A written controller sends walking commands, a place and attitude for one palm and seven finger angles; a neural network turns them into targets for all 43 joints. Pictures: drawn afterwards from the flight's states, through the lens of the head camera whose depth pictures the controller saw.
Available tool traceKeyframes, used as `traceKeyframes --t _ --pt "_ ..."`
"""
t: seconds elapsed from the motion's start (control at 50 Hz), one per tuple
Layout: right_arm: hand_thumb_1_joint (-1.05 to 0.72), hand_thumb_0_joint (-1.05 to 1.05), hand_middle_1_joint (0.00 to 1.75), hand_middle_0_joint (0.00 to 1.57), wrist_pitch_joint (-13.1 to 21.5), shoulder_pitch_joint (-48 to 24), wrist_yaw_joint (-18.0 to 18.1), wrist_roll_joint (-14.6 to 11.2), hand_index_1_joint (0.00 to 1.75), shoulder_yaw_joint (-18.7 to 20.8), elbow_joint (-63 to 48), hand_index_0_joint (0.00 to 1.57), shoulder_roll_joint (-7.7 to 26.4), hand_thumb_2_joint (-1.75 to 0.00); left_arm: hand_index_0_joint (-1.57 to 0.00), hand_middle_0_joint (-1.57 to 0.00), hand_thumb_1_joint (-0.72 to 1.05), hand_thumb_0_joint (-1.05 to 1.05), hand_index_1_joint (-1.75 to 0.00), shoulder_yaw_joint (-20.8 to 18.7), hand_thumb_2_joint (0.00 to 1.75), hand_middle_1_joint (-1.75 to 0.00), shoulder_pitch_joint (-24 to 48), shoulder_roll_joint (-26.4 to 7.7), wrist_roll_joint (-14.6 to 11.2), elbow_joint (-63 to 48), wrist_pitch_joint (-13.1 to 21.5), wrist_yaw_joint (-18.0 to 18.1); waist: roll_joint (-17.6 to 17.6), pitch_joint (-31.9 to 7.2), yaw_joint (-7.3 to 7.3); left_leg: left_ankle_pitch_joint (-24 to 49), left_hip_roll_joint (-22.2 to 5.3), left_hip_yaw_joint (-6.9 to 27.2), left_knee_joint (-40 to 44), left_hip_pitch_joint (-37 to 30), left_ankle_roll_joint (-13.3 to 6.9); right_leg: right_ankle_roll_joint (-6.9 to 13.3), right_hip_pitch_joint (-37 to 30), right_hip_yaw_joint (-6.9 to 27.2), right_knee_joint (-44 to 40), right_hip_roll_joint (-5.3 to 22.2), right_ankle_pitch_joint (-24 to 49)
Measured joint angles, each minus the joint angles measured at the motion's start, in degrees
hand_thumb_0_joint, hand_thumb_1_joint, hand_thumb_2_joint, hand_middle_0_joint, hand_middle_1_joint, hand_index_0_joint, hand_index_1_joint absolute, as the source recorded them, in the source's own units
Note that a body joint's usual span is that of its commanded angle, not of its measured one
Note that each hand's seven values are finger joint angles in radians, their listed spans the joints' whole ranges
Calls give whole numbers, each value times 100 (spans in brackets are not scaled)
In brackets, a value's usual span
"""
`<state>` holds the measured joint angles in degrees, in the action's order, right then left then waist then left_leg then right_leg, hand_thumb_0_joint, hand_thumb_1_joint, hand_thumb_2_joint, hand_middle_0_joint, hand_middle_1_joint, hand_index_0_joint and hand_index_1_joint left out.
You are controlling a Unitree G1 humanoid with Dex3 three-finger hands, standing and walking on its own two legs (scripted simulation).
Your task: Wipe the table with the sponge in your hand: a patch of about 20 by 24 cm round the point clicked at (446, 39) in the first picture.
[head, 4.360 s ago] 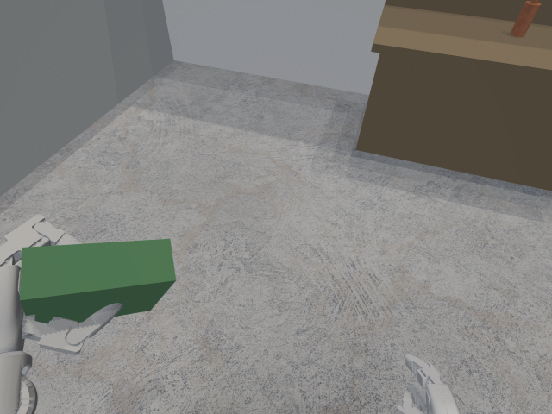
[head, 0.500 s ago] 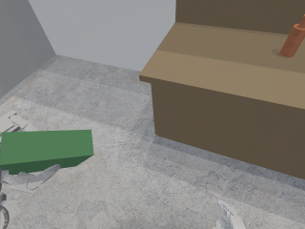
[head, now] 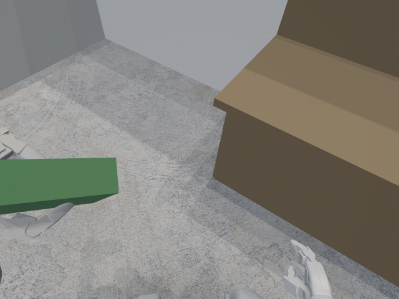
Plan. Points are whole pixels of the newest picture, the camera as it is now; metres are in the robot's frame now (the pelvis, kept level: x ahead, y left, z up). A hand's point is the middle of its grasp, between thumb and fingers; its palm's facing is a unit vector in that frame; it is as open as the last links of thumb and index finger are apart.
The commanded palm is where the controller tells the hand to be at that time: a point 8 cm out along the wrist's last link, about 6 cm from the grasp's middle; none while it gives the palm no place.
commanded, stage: turn to face it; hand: left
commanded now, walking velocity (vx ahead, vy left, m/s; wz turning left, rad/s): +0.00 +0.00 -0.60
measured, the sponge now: (72, 185) +0.24 +0.21 +0.16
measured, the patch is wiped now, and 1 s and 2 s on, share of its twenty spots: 0.00 0.00 0.00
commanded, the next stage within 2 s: take the last steps up to it in 1.70 s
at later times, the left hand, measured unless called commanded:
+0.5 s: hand (120, 210) +0.20 +0.12 +0.18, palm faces +0.19 -0.89 -0.42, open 9.3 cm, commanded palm +0.16 +0.19 +0.19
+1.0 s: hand (213, 234) +0.18 +0.01 +0.18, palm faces -0.03 -0.88 -0.48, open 9.3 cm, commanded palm +0.14 +0.08 +0.19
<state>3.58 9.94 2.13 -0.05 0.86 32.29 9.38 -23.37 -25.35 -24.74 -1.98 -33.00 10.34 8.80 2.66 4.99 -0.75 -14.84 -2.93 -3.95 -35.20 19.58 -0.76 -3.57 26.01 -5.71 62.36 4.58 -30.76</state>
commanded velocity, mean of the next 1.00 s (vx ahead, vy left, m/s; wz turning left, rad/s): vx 0.00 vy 0.00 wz -0.60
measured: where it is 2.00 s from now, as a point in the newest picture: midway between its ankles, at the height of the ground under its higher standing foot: outside the picture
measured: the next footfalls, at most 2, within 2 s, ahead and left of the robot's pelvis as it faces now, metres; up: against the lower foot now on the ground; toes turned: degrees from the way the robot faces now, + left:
right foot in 0.20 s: +0.05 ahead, -0.12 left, +0.00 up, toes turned -8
left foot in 0.66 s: -0.04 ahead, +0.08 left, +0.00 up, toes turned -13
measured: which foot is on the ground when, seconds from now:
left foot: down 0.00-0.24, up 0.26-0.64, down 0.66-0.98, up 1.00-1.00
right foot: up 0.00-0.18, down 0.20-0.68, up 0.70-0.94, down 0.96-1.00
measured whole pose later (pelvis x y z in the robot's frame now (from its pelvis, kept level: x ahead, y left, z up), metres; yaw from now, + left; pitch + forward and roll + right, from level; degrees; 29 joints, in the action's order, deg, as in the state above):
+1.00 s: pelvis -0.13 -0.09 -0.01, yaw -28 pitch -3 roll -1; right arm 3.8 12.6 -1.0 -0.6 -2.7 32.1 8.4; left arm -19.6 -20.3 -22.0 -0.6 -27.4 10.1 7.6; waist -4.9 8.0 1.6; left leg -23.3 -14.4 -8.3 -42.3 13.9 5.7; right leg 1.2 18.1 -5.8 36.3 -1.7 -14.9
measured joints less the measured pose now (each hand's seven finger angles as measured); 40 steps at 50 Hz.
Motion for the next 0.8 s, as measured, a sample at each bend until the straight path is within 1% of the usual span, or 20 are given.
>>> traceKeyframes --t 0.08,0.14,0.2,0.22,0.24,0.26,0.28,0.3,0.34,0.4,0.44,0.48,0.56,0.62,0.66,0.68,0.7,0.74,0.78,0.8 --pt "-90 1 30 20 159 102 -150 -18 30 -283 52 20 -273 -90 -83 -83 -44 0 -136 149 103 -137 -275 225 -11 -238 -108 33 -88 -36 192 203 -86 75 310 -153 101 18 -59 125 -777 -154 630" --pt "-90 1 30 20 282 148 -137 6 30 -434 123 20 -351 -90 -83 -83 -44 0 -136 298 103 -137 -391 327 -5 -313 -69 41 -207 -111 370 262 -142 29 426 -263 176 32 -425 113 -1667 -263 716" --pt "-90 1 30 21 334 122 -107 21 30 -507 171 21 -337 -90 -84 -83 -44 0 -136 296 103 -137 -202 315 23 -31 -42 32 -363 -206 535 195 -243 -65 257 -241 295 13 -933 15 -2587 -399 1019" --pt "-90 1 30 21 331 76 -107 18 30 -502 185 21 -294 -90 -84 -83 -44 0 -136 284 103 -137 -67 339 43 151 -34 18 -468 -208 576 126 -324 -85 101 -197 345 197 -1009 4 -2785 -481 1378" --pt "-90 1 30 21 310 20 -106 15 31 -476 214 21 -229 -90 -84 -83 -44 0 -136 301 103 -137 88 398 68 364 -45 -1 -616 -199 570 -53 -433 -69 -102 -137 347 422 -1015 -20 -2785 -585 1526" --pt "-90 1 30 21 276 -24 -95 18 31 -445 255 21 -166 -90 -84 -83 -44 0 -136 332 103 -137 231 453 85 571 -79 -14 -689 -222 541 -476 -434 -8 -383 -27 354 608 -974 -24 -2734 -629 1544" --pt "-90 1 30 21 243 -61 -87 16 31 -407 307 21 -105 -90 -84 -83 -44 0 -136 370 103 -137 357 512 75 764 -129 -29 -688 -253 520 -841 -342 83 -808 121 372 734 -924 9 -2708 -624 1535" --pt "-90 1 30 21 205 -94 -87 14 31 -367 349 21 -39 -90 -84 -83 -44 0 -136 405 103 -137 450 580 58 933 -173 -42 -648 -274 506 -1010 -226 161 -1308 269 394 805 -894 74 -2742 -612 1554" --pt "-90 1 30 21 100 -149 -79 16 30 -308 359 21 93 -90 -84 -83 -44 0 -136 439 103 -137 462 688 24 1142 -217 -64 -525 -295 438 -960 -49 231 -2211 502 466 848 -859 248 -2927 -610 1717" --pt "-90 1 30 21 -42 -160 -37 10 30 -210 233 21 293 -90 -84 -83 -44 0 -136 517 103 -137 238 699 -19 1137 -199 -96 -356 -303 250 -797 63 261 -2670 580 522 887 -809 462 -3241 -666 2015" --pt "-90 1 30 20 -103 -115 -13 15 30 -112 144 20 431 -90 -84 -83 -44 0 -136 578 103 -137 68 618 -42 953 -151 -124 -275 -307 152 -763 89 290 -2514 505 520 912 -755 555 -3425 -734 2190" --pt "-90 1 30 20 -160 -59 1 22 30 0 93 20 557 -90 -84 -83 -44 0 -136 577 103 -137 -83 485 -66 697 -67 -140 -205 -308 105 -813 110 312 -2134 354 507 931 -687 646 -3592 -822 2361" --pt "-91 1 30 20 -278 75 -14 4 30 180 32 20 723 -90 -84 -83 -44 0 -136 346 103 -137 -291 190 -103 217 116 -108 -66 -348 132 -1131 208 291 -1077 -46 442 963 -510 871 -3861 -997 2689" --pt "-91 1 30 20 -366 155 -51 -36 30 213 -36 20 758 -90 -84 -83 -44 0 -136 147 103 -137 -300 82 -111 70 195 -82 -5 -382 151 -1162 274 223 -116 -415 355 949 -371 1014 -3959 -1115 2886" --pt "-91 1 30 20 -412 197 -75 -59 30 189 -106 20 747 -90 -84 -83 -44 0 -136 82 103 -137 -249 68 -121 70 209 -82 -24 -397 139 -892 246 124 634 -737 262 908 -250 1063 -3888 -1220 2949" --pt "-91 1 30 20 -429 189 -73 -56 30 168 -116 20 685 -90 -84 -83 -44 0 -136 58 103 -137 -191 58 -125 118 217 -93 36 -354 136 -429 258 66 800 -787 215 842 -170 1108 -3717 -1230 2846" --pt "-91 1 30 20 -442 187 -72 -51 30 134 -126 20 606 -90 -84 -83 -44 0 -136 46 103 -136 -137 69 -113 197 216 -114 93 -299 158 -177 256 -13 788 -811 188 707 -60 1149 -3386 -1241 2392" --pt "-91 1 30 20 -402 246 -72 -60 30 58 -150 20 423 -90 -84 -83 -44 0 -136 45 103 -136 -114 119 -38 375 168 -134 107 -278 208 -191 168 -171 672 -860 183 421 293 988 -2073 -1201 1440" --pt "-91 1 30 20 -325 358 -90 -50 30 -5 -148 20 237 -90 -84 -83 -44 0 -136 81 103 -136 -131 193 37 496 80 -151 -6 -312 226 -313 0 -249 582 -908 225 249 496 766 -880 -1063 1040" --pt "-91 1 30 20 -288 409 -111 -52 30 -43 -132 20 163 -90 -84 -84 -44 0 -136 126 103 -136 -143 261 52 532 48 -145 -88 -321 250 -349 -99 -288 557 -938 258 192 484 665 -606 -952 934"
